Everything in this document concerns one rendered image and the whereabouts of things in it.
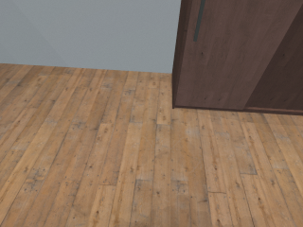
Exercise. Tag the wardrobe door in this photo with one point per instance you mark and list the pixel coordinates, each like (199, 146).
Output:
(281, 84)
(236, 41)

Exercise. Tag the handle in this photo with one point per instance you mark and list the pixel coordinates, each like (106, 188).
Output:
(200, 15)

